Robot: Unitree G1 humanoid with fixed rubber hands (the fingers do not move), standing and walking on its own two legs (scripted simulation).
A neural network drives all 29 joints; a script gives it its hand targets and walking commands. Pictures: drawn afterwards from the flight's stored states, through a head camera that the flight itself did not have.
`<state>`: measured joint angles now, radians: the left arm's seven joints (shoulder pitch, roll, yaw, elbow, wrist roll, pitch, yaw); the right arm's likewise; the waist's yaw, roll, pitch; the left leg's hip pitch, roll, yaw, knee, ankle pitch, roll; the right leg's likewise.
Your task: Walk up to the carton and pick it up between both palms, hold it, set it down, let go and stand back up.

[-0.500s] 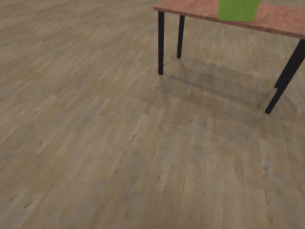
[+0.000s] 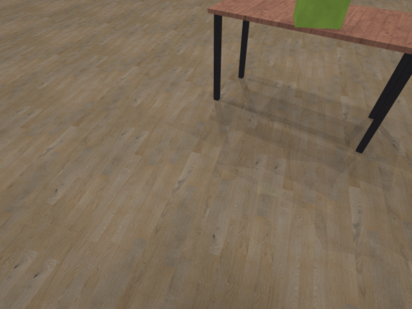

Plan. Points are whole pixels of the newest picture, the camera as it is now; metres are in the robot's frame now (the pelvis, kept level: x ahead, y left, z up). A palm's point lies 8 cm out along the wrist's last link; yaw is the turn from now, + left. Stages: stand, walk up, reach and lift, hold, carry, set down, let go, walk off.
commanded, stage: stand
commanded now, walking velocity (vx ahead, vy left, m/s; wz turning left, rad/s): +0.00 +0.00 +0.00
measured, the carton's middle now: (320, 3) +1.59 -0.60 +0.04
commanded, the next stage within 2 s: none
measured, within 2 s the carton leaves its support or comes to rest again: neither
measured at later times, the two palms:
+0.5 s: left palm out of the picture +0.06 +0.25 -0.13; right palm out of the picture +0.06 -0.25 -0.12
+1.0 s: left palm out of the picture +0.06 +0.25 -0.13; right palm out of the picture +0.06 -0.25 -0.12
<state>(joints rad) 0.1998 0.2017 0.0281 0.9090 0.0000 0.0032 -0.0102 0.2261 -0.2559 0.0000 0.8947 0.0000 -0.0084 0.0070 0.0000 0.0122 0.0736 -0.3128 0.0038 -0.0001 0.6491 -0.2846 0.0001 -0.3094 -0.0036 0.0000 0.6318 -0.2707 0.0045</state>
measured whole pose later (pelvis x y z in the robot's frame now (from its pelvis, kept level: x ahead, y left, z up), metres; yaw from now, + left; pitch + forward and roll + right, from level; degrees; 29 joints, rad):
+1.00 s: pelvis +0.00 +0.01 +0.01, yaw +0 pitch -2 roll -1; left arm 0.20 0.20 0.03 1.04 0.00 0.00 0.00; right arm 0.23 -0.26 0.00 0.99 0.00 -0.02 0.00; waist 0.00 0.01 0.03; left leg -0.30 0.00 0.00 0.58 -0.25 0.01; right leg -0.28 0.00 0.00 0.53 -0.22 0.02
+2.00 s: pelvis +0.01 +0.01 +0.01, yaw +0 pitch -1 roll -1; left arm 0.20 0.20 0.03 1.08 0.00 -0.01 0.00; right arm 0.23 -0.26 0.00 1.03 0.00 -0.02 0.00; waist 0.00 0.01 0.02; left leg -0.29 0.00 0.00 0.55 -0.24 0.01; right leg -0.27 0.00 0.00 0.50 -0.21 0.02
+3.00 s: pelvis +0.02 +0.01 +0.01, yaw +0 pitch -1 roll -1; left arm 0.20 0.20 0.03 1.09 0.00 -0.01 0.00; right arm 0.23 -0.26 0.00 1.04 0.00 -0.02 0.00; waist 0.00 0.01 0.01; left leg -0.27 0.00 0.00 0.53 -0.24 0.01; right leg -0.25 0.00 0.00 0.48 -0.21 0.02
